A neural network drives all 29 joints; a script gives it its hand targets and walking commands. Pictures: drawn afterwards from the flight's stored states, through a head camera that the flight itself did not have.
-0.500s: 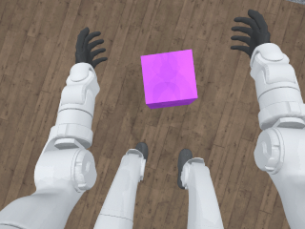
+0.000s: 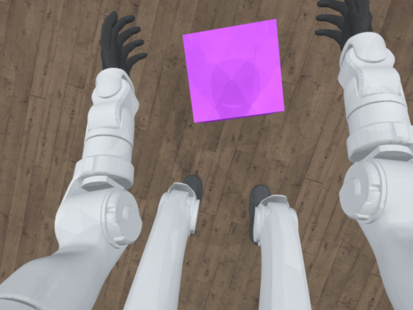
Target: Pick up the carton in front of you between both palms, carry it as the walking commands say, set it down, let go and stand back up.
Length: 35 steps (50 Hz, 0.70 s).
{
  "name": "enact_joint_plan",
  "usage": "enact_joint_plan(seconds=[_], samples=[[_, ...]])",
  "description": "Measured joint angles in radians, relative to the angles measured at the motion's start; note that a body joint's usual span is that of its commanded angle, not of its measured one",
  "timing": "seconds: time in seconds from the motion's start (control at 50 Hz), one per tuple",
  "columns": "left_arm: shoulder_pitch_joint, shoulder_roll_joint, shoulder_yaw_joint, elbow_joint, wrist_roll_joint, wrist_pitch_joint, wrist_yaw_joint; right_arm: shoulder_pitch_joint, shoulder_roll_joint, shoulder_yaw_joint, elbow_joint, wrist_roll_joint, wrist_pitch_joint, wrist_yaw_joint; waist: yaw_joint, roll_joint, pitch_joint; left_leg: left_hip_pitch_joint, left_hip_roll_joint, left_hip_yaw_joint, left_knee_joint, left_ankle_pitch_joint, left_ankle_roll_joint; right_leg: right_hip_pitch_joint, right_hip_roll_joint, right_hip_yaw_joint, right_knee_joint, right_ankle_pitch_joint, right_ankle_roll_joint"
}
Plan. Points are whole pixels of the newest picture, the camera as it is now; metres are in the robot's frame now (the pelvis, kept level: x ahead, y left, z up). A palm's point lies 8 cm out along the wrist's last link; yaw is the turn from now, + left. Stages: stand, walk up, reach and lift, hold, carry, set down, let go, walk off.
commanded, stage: reach and lift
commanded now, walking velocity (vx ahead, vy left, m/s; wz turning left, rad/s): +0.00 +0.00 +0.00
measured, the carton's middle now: (233, 81) +0.51 +0.01 -0.45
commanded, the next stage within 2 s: none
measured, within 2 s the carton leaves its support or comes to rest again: leaves its support in 1.34 s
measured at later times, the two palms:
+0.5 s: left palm (157, 86) +0.47 +0.20 -0.36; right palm (310, 67) +0.54 -0.17 -0.36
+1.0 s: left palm (165, 88) +0.47 +0.18 -0.37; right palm (300, 70) +0.53 -0.15 -0.38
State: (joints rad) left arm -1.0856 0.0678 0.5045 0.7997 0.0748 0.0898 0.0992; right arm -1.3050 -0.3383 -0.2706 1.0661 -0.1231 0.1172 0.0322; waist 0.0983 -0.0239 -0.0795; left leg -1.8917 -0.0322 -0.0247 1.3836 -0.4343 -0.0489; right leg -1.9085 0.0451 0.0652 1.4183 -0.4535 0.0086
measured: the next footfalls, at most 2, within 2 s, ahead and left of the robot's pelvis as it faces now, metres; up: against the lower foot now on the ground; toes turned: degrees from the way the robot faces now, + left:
none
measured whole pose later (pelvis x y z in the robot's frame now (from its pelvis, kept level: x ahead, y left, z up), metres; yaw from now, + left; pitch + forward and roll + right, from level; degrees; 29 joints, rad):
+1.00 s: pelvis -0.05 +0.00 -0.20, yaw +3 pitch +37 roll +5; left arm -1.46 0.20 0.26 1.08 -0.20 0.06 0.18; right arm -1.67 -0.49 0.12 1.28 0.20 0.09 -0.02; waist 0.08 0.04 0.41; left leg -2.24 -0.05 0.01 2.14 -0.55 -0.07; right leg -2.27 0.02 0.06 2.21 -0.58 -0.01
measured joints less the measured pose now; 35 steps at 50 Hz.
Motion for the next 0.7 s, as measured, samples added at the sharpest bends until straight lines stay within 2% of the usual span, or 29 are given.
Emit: enact_joint_plan(seconds=[0.18, 0.28, 0.36, 0.5, 0.7], samples=[[-0.119, 0.091, -0.145, 0.029, -0.167, 0.028, 0.055, -0.118, -0.119, 0.189, 0.014, 0.185, 0.015, -0.049, 0.004, 0.021, 0.15, -0.234, -0.017, 0.009, 0.373, -0.079, -0.005, -0.238, 0.009, 0.005, 0.383, -0.078, 0.01], [-0.211, 0.131, -0.198, 0.069, -0.235, 0.055, 0.076, -0.216, -0.168, 0.263, 0.055, 0.251, 0.039, -0.058, 0.009, 0.033, 0.255, -0.306, -0.023, 0.01, 0.521, -0.083, -0.015, -0.31, 0.012, 0.0, 0.535, -0.086, 0.01], [-0.288, 0.148, -0.213, 0.132, -0.251, 0.06, 0.078, -0.295, -0.187, 0.295, 0.121, 0.277, 0.045, -0.053, 0.009, 0.037, 0.33, -0.337, -0.025, 0.01, 0.6, -0.081, -0.022, -0.342, 0.01, -0.004, 0.617, -0.085, 0.007], [-0.385, 0.162, -0.213, 0.244, -0.232, 0.027, 0.064, -0.382, -0.193, 0.324, 0.212, 0.295, 0.015, -0.041, 0.002, 0.043, 0.453, -0.355, -0.02, 0.015, 0.698, -0.094, -0.025, -0.363, 0.007, -0.009, 0.717, -0.099, 0.002], [-0.385, 0.156, -0.241, 0.272, -0.259, -0.027, 0.075, -0.343, -0.194, 0.369, 0.174, 0.323, -0.033, -0.052, -0.01, 0.064, 0.517, -0.341, -0.01, 0.033, 0.785, -0.146, -0.011, -0.347, -0.016, -0.008, 0.811, -0.162, -0.006]])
